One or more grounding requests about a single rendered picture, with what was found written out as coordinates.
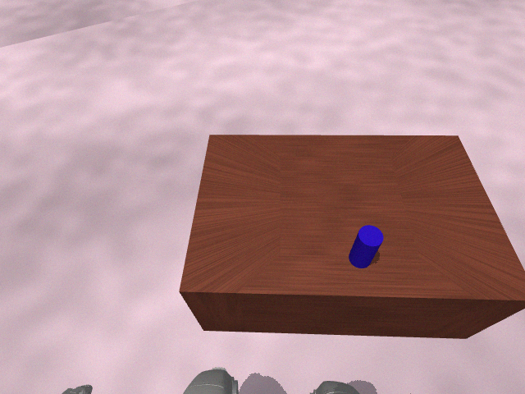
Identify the can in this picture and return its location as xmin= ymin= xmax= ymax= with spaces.
xmin=349 ymin=225 xmax=383 ymax=268

